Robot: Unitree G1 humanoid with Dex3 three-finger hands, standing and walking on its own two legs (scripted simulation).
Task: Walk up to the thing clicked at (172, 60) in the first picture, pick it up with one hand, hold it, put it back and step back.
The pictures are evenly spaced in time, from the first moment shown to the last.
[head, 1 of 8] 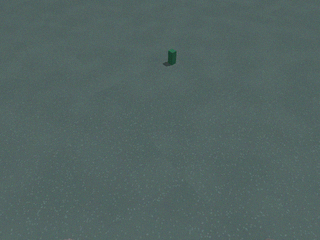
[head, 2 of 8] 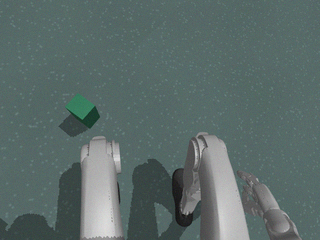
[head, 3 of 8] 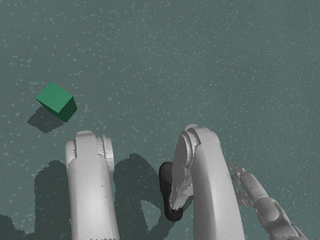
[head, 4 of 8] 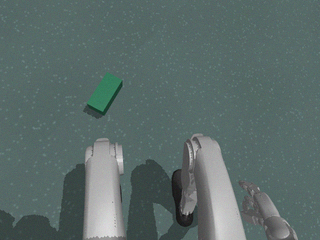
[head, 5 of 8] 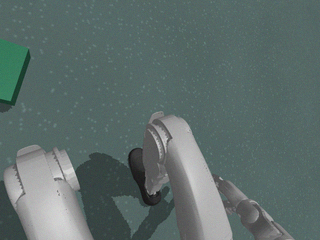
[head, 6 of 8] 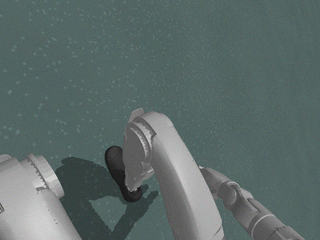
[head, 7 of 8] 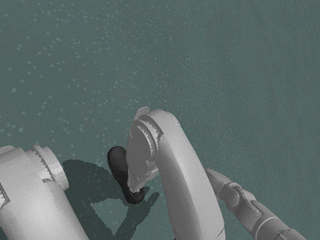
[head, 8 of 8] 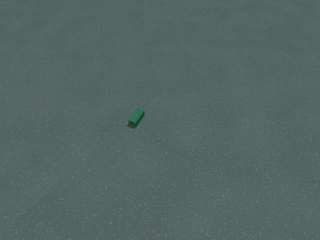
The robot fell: no
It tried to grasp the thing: yes
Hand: left
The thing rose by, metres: 0.01
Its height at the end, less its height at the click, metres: -0.05
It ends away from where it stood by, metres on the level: 0.11
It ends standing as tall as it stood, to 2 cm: no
